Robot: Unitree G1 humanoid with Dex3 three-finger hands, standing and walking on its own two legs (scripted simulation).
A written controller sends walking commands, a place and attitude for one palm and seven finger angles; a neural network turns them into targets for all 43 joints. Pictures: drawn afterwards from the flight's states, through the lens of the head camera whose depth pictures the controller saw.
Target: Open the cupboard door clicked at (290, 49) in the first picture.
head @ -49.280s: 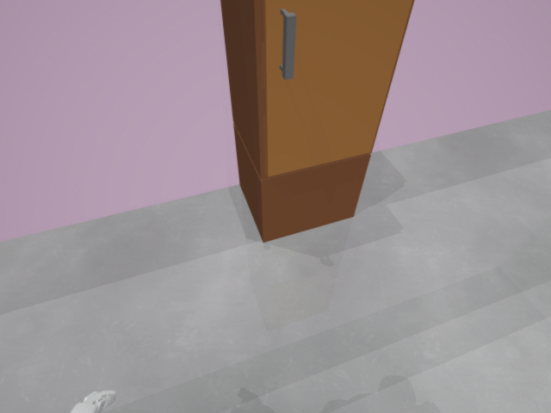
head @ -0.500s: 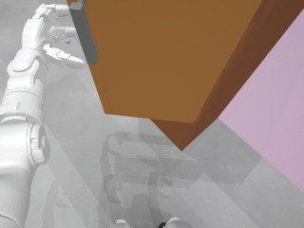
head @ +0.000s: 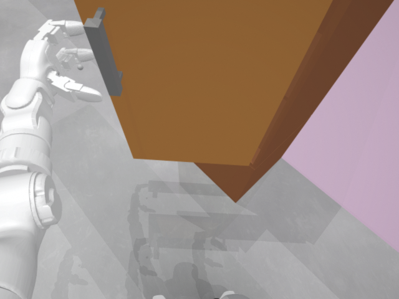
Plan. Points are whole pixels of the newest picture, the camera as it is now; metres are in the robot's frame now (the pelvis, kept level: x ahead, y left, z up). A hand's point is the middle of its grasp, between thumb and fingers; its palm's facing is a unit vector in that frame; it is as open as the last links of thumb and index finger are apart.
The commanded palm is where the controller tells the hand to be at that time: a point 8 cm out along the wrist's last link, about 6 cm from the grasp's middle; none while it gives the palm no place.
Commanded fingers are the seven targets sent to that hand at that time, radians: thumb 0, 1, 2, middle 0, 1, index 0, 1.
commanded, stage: move the hooked fingers beside the handle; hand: left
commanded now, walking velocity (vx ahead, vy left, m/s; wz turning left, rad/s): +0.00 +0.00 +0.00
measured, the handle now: (108, 55) +0.55 +0.14 +0.15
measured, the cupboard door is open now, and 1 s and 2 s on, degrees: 44 45 44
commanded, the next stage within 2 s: slide the fingers in behind the handle in 1.30 s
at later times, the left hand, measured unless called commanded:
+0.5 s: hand (72, 66) +0.51 +0.20 +0.15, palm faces -0.09 -1.00 +0.01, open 14.1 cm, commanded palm +0.50 +0.25 +0.14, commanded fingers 0.00 -0.50 0.30 -0.30 -1.20 -0.30 -1.20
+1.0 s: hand (73, 66) +0.52 +0.20 +0.15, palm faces -0.12 -0.99 +0.02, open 14.0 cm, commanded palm +0.50 +0.25 +0.14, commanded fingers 0.00 -0.50 0.30 -0.30 -1.20 -0.30 -1.20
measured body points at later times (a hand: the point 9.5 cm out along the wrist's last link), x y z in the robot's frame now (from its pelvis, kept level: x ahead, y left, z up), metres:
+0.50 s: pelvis -0.01 -0.01 +0.00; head +0.10 +0.00 +0.44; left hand +0.51 +0.25 +0.16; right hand -0.02 -0.29 -0.11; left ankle -0.03 +0.08 -0.71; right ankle -0.02 -0.11 -0.71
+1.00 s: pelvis -0.01 +0.00 +0.00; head +0.10 +0.02 +0.43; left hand +0.52 +0.26 +0.15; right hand -0.03 -0.27 -0.11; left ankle -0.03 +0.09 -0.71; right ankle -0.02 -0.11 -0.71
